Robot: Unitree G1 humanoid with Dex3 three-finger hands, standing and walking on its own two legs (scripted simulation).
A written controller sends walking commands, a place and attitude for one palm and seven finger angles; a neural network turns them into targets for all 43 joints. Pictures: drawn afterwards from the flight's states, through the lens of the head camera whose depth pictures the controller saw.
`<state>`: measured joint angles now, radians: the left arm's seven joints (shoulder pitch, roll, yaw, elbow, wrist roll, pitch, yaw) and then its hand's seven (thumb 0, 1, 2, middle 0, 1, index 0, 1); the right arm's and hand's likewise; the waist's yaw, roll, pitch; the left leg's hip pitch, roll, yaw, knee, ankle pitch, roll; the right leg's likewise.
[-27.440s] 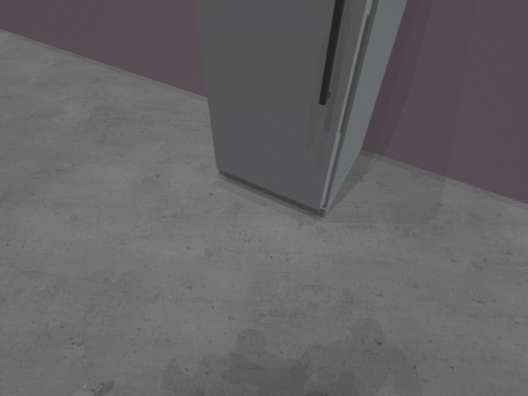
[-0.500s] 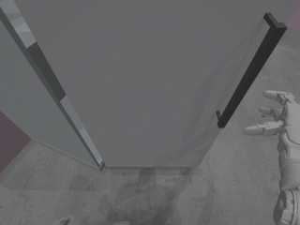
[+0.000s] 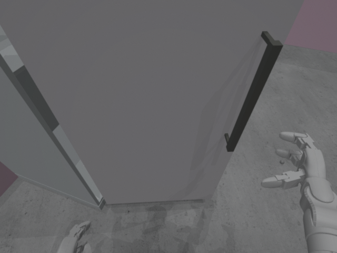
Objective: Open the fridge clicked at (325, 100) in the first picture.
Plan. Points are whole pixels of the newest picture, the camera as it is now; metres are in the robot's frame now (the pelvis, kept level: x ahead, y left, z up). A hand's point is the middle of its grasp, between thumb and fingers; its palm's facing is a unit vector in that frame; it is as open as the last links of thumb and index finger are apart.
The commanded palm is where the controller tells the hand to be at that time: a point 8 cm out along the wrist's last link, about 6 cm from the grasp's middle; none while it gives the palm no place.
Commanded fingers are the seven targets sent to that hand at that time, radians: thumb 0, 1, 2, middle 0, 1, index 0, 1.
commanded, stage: slip the hand off the handle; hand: right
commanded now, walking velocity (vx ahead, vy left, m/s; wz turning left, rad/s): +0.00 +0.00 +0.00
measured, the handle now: (244, 104) +0.48 -0.17 +0.11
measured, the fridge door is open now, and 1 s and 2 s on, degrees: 67 67 67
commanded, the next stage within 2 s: draw the hand back to the body in 0.20 s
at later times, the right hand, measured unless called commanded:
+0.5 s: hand (294, 177) +0.27 -0.23 +0.10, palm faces +0.12 +0.99 -0.02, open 14.7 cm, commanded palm +0.23 -0.28 +0.09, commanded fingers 0.00 0.55 -0.20 0.25 1.15 0.25 1.15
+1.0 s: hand (324, 194) +0.23 -0.26 +0.12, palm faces +0.39 +0.88 -0.27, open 13.7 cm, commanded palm +0.17 -0.29 +0.15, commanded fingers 0.00 0.01 -0.46 0.23 0.83 0.23 0.83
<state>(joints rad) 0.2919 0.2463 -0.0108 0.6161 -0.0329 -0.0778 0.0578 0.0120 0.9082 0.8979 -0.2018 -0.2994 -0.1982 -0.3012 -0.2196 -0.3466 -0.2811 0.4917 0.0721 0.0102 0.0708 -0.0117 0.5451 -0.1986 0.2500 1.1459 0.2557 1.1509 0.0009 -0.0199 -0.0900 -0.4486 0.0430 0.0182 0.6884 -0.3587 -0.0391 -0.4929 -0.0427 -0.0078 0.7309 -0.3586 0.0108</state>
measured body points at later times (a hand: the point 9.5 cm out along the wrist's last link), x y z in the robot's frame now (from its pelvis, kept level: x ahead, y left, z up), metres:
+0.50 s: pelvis -0.02 +0.02 -0.01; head -0.01 +0.03 +0.44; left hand +0.16 +0.26 -0.09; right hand +0.26 -0.29 +0.11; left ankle -0.01 +0.15 -0.72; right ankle +0.00 -0.12 -0.72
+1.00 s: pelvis -0.02 +0.02 +0.01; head -0.02 +0.03 +0.46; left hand +0.16 +0.25 -0.06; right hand +0.20 -0.30 +0.14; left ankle -0.01 +0.15 -0.72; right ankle +0.00 -0.12 -0.72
